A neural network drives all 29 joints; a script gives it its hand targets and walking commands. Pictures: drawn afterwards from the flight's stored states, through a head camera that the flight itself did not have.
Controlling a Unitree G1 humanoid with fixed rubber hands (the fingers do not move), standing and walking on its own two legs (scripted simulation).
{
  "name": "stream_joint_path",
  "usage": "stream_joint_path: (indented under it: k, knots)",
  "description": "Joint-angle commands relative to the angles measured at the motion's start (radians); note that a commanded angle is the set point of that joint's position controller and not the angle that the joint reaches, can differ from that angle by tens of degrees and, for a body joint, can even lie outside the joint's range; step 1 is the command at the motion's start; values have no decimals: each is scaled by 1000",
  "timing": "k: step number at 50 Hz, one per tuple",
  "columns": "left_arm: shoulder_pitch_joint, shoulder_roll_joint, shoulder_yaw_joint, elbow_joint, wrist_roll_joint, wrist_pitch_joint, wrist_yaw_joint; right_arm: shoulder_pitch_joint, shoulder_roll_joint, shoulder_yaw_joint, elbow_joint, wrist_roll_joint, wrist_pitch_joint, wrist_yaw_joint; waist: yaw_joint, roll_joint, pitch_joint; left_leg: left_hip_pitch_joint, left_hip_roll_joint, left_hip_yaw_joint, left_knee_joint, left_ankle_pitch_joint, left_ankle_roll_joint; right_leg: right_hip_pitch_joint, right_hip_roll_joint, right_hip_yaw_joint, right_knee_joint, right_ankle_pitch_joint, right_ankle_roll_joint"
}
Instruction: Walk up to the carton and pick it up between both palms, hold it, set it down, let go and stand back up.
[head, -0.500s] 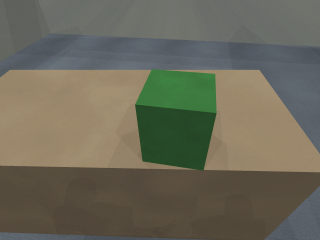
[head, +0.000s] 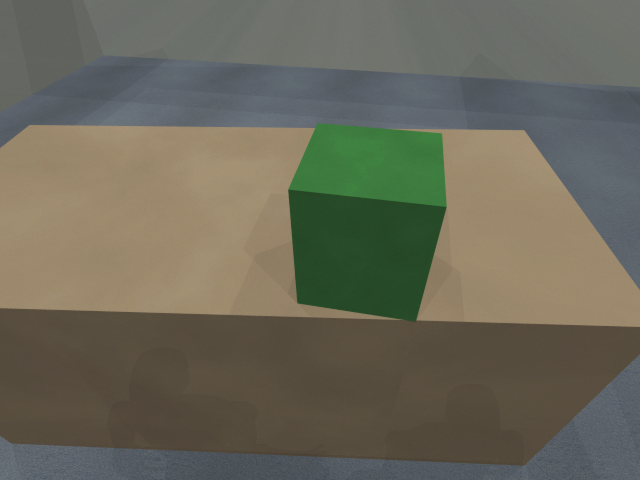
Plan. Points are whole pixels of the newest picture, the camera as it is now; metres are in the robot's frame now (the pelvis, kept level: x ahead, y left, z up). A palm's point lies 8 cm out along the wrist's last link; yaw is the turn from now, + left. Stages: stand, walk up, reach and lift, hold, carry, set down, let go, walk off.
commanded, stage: stand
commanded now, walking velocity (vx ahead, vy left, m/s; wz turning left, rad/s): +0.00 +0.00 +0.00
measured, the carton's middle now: (366, 222) +0.54 -0.06 +0.04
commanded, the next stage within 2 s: none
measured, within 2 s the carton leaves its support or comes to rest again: neither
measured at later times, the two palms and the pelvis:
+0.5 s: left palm out of the picture -0.02 +0.25 -0.13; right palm out of the picture +0.03 -0.24 -0.13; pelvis +0.00 +0.00 +0.00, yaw +0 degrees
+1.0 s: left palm out of the picture +0.02 +0.23 -0.13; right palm out of the picture +0.03 -0.24 -0.13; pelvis +0.02 -0.01 +0.00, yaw +0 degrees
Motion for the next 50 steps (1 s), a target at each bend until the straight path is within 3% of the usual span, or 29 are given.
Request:
stream_joint_path:
  k: [1,18,50]
  knots:
    - [54,120,28,-30,1,-12,5,17,-144,-36,-52,0,-12,-6,4,8,108,-169,192,-235,-207,-269,-54,8,-90,133,-78,-107,-1]
    - [113,101,28,46,0,-3,13,45,-130,-41,-6,-2,1,-16,0,-6,114,-156,187,-231,-207,-279,-65,-40,-86,139,-73,-136,2]
    - [58,72,8,121,-11,5,28,58,-72,-14,92,4,2,-30,-3,-10,89,-48,180,-175,-139,-23,-62,-15,-103,154,-104,-2,-7]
